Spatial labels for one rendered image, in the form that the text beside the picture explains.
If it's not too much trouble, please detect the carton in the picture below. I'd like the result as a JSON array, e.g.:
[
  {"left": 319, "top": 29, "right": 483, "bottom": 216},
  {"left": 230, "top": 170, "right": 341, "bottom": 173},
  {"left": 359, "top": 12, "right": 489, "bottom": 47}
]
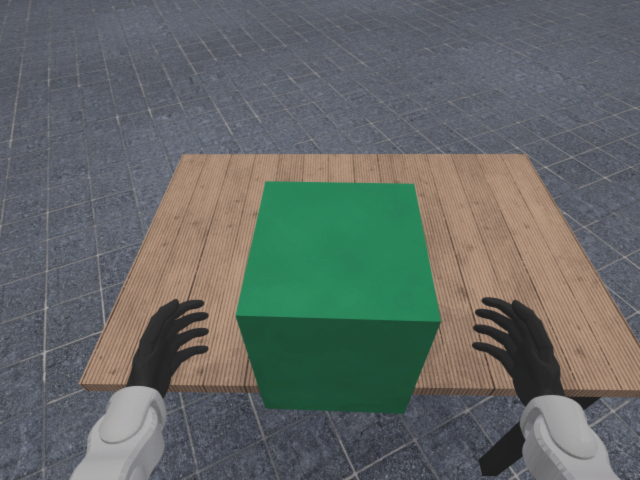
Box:
[{"left": 235, "top": 181, "right": 441, "bottom": 414}]

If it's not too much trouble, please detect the table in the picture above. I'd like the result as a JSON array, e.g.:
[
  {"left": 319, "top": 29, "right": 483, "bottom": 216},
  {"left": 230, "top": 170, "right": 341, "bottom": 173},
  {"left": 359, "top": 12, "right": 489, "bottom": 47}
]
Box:
[{"left": 79, "top": 154, "right": 640, "bottom": 476}]

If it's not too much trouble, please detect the right robot forearm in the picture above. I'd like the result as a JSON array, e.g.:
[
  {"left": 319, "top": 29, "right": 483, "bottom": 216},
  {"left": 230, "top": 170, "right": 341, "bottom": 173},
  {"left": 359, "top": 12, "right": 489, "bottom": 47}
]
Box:
[{"left": 520, "top": 395, "right": 621, "bottom": 480}]

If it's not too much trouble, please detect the right robot hand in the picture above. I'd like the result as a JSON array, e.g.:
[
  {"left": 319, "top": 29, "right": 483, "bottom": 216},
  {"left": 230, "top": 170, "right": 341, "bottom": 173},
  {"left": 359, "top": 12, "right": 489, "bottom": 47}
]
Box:
[{"left": 472, "top": 297, "right": 565, "bottom": 407}]

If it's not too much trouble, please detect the left robot forearm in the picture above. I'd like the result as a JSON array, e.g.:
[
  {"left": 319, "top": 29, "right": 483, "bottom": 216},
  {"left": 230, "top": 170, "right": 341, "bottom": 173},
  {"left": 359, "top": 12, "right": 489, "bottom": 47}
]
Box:
[{"left": 69, "top": 386, "right": 167, "bottom": 480}]

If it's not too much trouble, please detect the left robot hand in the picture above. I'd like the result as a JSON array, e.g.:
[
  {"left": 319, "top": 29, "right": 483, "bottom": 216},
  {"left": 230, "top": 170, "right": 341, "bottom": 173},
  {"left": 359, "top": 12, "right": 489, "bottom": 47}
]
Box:
[{"left": 126, "top": 299, "right": 209, "bottom": 398}]

